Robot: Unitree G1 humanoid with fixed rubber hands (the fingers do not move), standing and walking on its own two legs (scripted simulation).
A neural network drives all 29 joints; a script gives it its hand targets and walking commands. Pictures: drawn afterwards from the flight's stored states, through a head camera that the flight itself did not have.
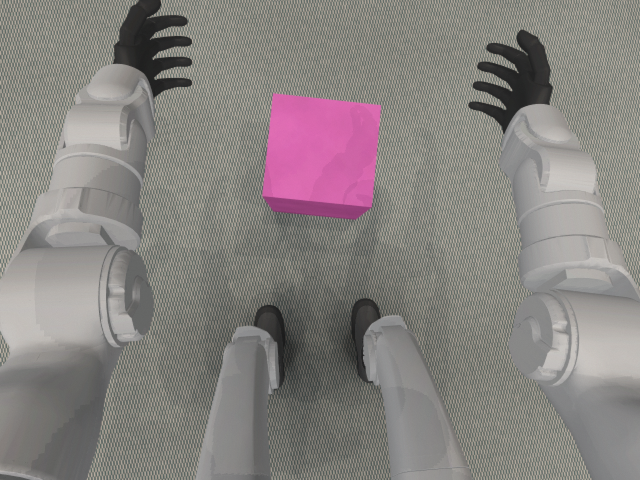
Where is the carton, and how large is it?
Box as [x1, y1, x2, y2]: [262, 93, 380, 219]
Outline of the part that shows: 273,93 262,194 263,197 273,211 355,219 371,207 380,105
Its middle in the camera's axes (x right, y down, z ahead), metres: +0.00 -0.17 +0.87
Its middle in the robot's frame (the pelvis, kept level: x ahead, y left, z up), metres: +0.55 -0.04 -0.53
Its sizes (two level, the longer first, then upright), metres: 0.210 0.200 0.250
